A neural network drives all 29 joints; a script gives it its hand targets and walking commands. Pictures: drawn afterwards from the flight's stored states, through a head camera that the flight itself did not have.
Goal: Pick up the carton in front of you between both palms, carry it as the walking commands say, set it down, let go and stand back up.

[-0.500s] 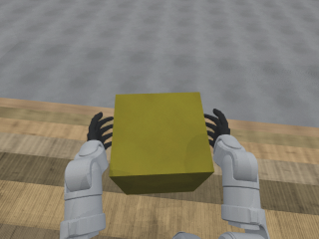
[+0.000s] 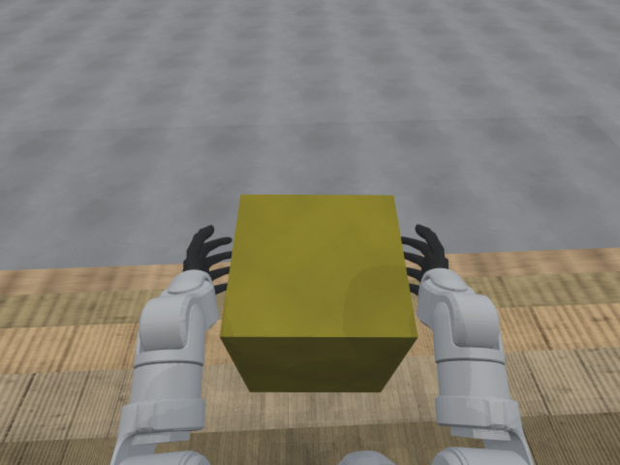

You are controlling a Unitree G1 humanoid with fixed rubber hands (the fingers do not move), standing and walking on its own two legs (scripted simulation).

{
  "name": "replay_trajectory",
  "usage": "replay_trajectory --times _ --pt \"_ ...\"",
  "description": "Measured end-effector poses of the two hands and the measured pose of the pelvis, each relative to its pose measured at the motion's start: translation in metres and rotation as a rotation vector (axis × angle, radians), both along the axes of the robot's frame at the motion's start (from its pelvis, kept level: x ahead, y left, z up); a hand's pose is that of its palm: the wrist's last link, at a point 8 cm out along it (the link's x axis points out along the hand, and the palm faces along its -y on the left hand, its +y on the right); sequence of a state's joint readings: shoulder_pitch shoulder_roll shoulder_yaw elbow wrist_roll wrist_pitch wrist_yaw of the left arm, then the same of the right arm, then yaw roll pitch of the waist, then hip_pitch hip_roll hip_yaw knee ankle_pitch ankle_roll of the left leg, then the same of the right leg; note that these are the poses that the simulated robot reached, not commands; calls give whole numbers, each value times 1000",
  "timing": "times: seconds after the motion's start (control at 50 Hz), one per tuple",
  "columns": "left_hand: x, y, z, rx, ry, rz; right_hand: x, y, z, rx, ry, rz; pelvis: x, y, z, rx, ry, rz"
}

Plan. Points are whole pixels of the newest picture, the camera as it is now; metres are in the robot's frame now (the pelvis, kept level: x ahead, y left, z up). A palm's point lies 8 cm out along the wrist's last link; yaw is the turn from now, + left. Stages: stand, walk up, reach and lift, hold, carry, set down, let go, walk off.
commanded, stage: carry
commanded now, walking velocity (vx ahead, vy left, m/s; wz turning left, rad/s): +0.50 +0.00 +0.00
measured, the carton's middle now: (316, 301) +0.34 -0.03 +0.00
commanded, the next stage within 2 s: none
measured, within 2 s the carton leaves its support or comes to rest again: neither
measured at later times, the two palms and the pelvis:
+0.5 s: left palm (199, 206) +0.68 +0.20 -0.11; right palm (327, 183) +0.72 -0.10 -0.10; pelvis +0.38 +0.00 -0.17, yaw +1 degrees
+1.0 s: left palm (217, 167) +1.10 +0.23 -0.32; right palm (302, 153) +1.13 -0.06 -0.31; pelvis +0.79 +0.07 -0.40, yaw -1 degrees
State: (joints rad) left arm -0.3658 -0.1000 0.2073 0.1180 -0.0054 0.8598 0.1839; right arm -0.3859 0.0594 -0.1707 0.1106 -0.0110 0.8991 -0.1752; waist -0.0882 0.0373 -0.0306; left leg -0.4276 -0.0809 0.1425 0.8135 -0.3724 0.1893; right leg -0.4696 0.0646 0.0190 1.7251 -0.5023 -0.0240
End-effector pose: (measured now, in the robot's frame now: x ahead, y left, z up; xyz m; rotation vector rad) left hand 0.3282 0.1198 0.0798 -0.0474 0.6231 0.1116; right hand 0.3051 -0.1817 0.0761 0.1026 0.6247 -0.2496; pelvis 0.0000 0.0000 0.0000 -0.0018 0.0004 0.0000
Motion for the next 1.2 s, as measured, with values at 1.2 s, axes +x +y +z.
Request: replay_trajectory --times 1.2 --pt "907 151 -446 -91 22 257 979 154 -438 13 12 185 943 70 -436 -28 -28 44"
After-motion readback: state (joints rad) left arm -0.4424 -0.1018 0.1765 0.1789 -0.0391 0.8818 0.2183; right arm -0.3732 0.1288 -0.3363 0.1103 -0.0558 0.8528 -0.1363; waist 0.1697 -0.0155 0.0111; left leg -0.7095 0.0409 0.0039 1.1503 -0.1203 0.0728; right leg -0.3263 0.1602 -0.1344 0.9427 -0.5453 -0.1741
